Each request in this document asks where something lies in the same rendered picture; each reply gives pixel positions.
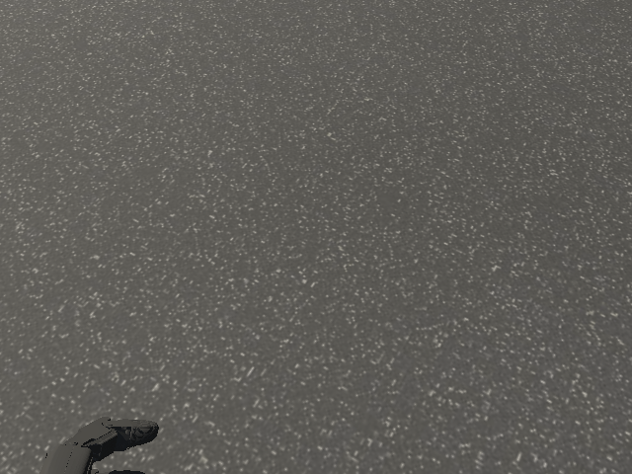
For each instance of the robot left hand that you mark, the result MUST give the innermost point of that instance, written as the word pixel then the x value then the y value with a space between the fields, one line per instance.
pixel 96 441

